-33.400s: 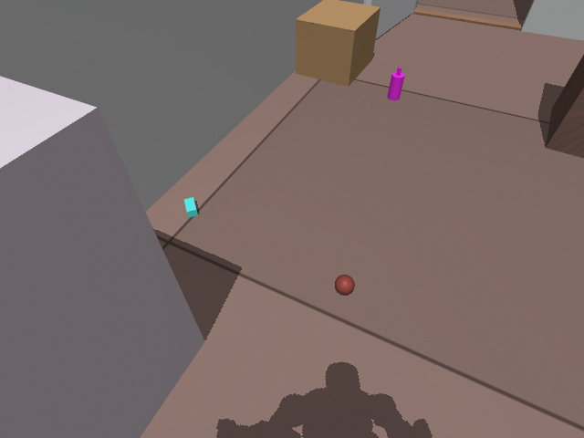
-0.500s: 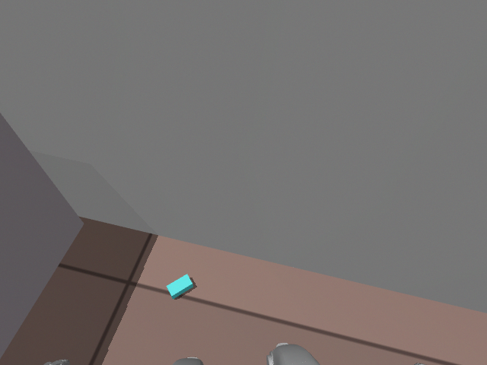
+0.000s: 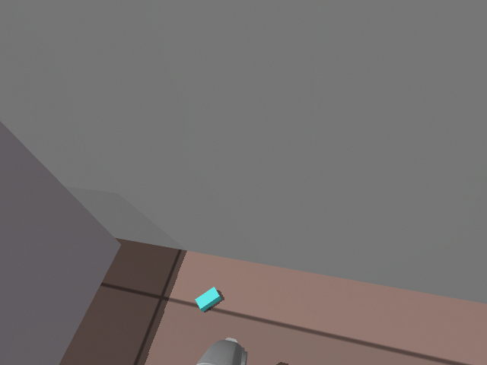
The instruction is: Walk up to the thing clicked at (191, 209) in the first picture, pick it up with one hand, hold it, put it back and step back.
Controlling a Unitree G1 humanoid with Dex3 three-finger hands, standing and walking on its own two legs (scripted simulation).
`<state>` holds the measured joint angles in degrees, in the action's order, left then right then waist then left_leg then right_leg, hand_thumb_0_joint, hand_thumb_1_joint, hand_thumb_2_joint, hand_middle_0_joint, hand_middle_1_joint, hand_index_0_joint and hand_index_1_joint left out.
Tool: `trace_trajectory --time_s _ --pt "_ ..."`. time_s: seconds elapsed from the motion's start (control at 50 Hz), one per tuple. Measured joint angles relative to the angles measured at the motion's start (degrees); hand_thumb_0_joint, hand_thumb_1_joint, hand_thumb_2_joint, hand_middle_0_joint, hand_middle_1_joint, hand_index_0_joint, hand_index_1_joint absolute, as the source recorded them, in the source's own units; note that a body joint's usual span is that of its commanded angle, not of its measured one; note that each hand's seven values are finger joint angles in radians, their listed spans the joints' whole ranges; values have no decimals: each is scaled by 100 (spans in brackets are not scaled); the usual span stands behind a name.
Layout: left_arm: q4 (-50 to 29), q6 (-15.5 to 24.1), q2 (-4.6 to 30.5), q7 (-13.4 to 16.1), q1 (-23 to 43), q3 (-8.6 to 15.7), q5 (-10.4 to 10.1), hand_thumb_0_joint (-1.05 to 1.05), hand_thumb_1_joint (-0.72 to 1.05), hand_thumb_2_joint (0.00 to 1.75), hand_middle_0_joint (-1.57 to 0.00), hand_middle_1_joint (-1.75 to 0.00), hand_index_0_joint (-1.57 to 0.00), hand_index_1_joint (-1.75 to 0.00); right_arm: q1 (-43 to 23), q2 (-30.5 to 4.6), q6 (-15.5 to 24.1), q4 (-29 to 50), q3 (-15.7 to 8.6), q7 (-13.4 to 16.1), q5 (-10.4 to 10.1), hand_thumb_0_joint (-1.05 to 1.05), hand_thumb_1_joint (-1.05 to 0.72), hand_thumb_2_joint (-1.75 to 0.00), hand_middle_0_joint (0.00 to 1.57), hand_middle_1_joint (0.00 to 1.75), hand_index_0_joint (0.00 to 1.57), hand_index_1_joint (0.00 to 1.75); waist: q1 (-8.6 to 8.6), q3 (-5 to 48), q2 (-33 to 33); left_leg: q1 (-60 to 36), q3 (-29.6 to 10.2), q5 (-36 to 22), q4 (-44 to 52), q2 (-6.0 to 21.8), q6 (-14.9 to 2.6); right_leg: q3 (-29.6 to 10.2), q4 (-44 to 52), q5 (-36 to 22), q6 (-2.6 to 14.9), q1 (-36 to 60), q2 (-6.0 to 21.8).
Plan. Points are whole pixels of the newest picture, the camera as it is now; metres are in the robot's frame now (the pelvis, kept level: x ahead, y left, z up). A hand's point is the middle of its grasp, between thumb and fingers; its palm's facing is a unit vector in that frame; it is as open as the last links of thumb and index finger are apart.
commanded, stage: walk up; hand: left
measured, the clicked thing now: (208, 299) +0.46 +0.27 -0.74
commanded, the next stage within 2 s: stand in 0.16 s
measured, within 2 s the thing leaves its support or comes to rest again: neither
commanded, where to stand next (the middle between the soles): +0.08 +0.04 m, yaw -2 degrees
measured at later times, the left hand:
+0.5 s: hand out of the picture +0.04 +0.26 -0.14, palm faces -0.03 -0.94 -0.34, open 7.4 cm
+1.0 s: hand out of the picture +0.10 +0.27 -0.13, palm faces -0.01 -0.94 -0.35, open 7.4 cm
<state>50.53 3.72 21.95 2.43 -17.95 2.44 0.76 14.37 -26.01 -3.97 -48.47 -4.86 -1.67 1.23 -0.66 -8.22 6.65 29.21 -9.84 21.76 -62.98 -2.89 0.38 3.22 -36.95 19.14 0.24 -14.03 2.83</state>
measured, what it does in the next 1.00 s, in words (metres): steps on the spot: left foot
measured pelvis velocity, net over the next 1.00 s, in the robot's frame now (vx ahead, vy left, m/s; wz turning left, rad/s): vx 0.01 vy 0.02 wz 0.01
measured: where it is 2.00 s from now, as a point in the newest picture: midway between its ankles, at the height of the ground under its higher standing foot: outside the picture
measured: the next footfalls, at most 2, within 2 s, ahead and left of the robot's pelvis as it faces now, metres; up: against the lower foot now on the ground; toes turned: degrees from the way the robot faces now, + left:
left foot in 0.14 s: +0.07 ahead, +0.16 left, +0.00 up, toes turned +0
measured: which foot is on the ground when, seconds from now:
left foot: up 0.00-0.12, down 0.14-1.00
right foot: down 0.00-1.00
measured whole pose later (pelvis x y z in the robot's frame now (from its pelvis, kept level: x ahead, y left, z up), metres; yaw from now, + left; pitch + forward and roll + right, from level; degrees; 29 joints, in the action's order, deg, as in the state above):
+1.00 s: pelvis +0.01 +0.02 +0.02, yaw +1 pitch -2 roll +0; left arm 64.8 1.0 20.6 -0.5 -3.7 0.4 -0.1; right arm 5.6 -20.5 0.8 -66.0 0.0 -0.7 0.6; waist 0.6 -3.8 0.6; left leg 8.4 -2.1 8.6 -19.4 2.2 2.5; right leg 0.3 -20.1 11.5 0.5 -6.2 -0.5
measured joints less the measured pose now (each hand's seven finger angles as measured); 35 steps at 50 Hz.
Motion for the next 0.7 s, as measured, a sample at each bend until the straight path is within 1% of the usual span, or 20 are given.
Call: trace_trajectory --time_s 0.06,0.1,0.12,0.14,0.16,0.18,0.22,0.26,0.3,0.34,0.38,0.4,0.46,0.5,0.52,0.58,0.7 --pt "-143 -38 83 -9 116 38 38 1 90 90 -21 -30 -21 -30 -106 129 36 -42 63 3 -65 1 -90 -90 20 30 20 30 -43 -80 -29 -306 236 -5 799 160 11 12 -135 48 -58 -99 118" --pt "-235 -78 170 -45 192 33 36 1 90 90 -21 -30 -21 -30 -167 224 88 -90 120 -4 -77 1 -90 -90 20 30 20 30 -69 -77 -120 -628 515 -5 1538 266 -3 24 -346 146 -101 -219 210" --pt "-266 -109 217 -61 232 22 16 1 90 90 -21 -30 -21 -30 -191 263 123 -105 145 -10 -72 1 -90 -90 20 30 20 30 -69 -59 -180 -818 651 -122 1936 286 -33 29 -503 223 -130 -305 264" --pt "-287 -143 262 -69 273 5 -5 1 90 90 -21 -30 -21 -30 -216 295 164 -113 160 -13 -50 1 -90 -90 20 30 20 30 -61 -38 -256 -977 734 -326 2271 259 -36 21 -701 319 -167 -412 330" --pt "-272 -183 311 -63 351 2 -23 1 90 90 -20 -30 -21 -30 -286 368 197 -136 163 -7 -6 1 -90 -89 20 30 20 30 -78 -93 -441 -1008 827 -417 2298 144 2 -73 -918 410 -154 -506 456" --pt "-224 -241 311 -49 430 3 -46 1 90 90 -20 -30 -21 -30 -335 417 249 -153 188 -1 7 1 -90 -89 20 30 20 30 -108 -119 -550 -993 891 -409 2237 100 18 -224 -1061 546 -95 -579 434" --pt "-99 -367 265 -26 567 -26 -74 1 90 90 -20 -30 -21 -30 -373 492 385 -212 254 6 26 1 -90 -89 20 30 20 30 -78 -47 -629 -931 865 -415 2209 120 -9 -499 -1379 1073 -17 -718 149" --pt "14 -407 235 -57 658 -46 -101 1 90 90 -20 -30 -20 -30 -423 576 445 -266 303 33 18 1 -90 -89 20 30 20 30 -56 -3 -750 -993 868 -504 2364 148 -22 -594 -1566 1236 60 -776 -20" --pt "138 -376 174 -109 700 -68 -93 1 91 90 -20 -30 -20 -30 -474 611 471 -328 318 59 11 0 -90 -89 20 30 20 30 -32 71 -819 -1043 872 -595 2519 193 -1 -521 -1342 1173 74 -704 -72" --pt "263 -323 92 -159 703 -95 -82 1 91 90 -20 -30 -20 -30 -536 595 459 -408 312 61 11 0 -90 -89 20 30 20 30 -21 145 -840 -1079 882 -649 2615 244 38 -423 -734 945 61 -456 -97" --pt "420 -270 -43 -181 719 -134 -49 1 91 90 -20 -30 -20 -30 -612 530 418 -519 277 67 -19 0 -90 -89 20 30 20 30 6 149 -717 -1130 805 -662 2629 353 107 -321 -151 -44 15 -194 -196" --pt "493 -256 -103 -194 708 -169 -20 1 91 90 -20 -30 -20 -30 -635 510 387 -591 264 75 -52 0 -90 -89 20 30 20 30 25 174 -663 -1176 757 -686 2695 390 122 -274 -15 -182 7 -114 -234" --pt "757 -277 -186 -276 660 -273 38 1 90 90 -20 -30 -21 -30 -672 500 364 -812 274 50 -110 1 -90 -89 20 30 20 30 73 325 -681 -1379 731 -776 3121 355 79 -265 290 -227 36 33 -215" --pt "909 -292 -235 -306 677 -321 17 1 90 90 -20 -30 -21 -30 -665 462 400 -963 285 16 -99 1 -90 -89 20 30 20 30 94 386 -631 -1521 710 -1010 3413 386 84 -242 542 -331 37 167 -242" --pt "969 -281 -252 -315 696 -332 -3 1 90 90 -20 -30 -21 -30 -666 448 418 -1043 292 14 -86 1 -90 -90 20 30 20 30 97 397 -608 -1586 704 -1081 3521 406 119 -235 654 -385 36 234 -258" --pt "1106 -241 -264 -328 793 -332 -47 1 90 90 -20 -30 -21 -30 -670 439 465 -1264 337 29 -65 1 -90 -90 20 30 20 30 88 406 -572 -1756 699 -1179 3783 452 203 -228 931 -506 55 406 -297" --pt "1265 -230 -222 -313 1042 -292 -63 1 90 90 -20 -30 -21 -30 -743 474 445 -1560 397 45 -86 1 -90 -90 20 30 20 30 103 412 -527 -1938 695 -1286 4075 522 244 -221 1300 -661 82 617 -363"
